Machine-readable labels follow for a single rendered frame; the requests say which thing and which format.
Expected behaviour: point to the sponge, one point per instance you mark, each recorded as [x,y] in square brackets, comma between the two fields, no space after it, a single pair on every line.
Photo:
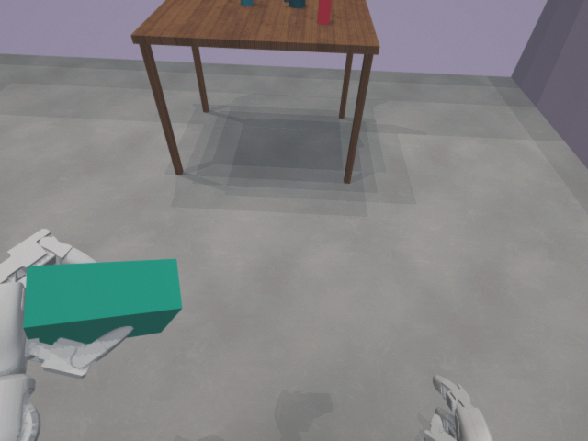
[82,302]

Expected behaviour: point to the right robot hand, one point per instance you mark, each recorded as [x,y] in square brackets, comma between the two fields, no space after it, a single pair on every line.
[468,424]

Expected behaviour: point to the table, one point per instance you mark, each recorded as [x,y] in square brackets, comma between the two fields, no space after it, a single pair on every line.
[265,25]

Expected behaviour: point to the left robot hand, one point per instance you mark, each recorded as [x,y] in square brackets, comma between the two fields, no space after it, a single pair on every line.
[65,357]

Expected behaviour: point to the left robot forearm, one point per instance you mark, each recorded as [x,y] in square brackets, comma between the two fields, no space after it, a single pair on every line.
[19,418]

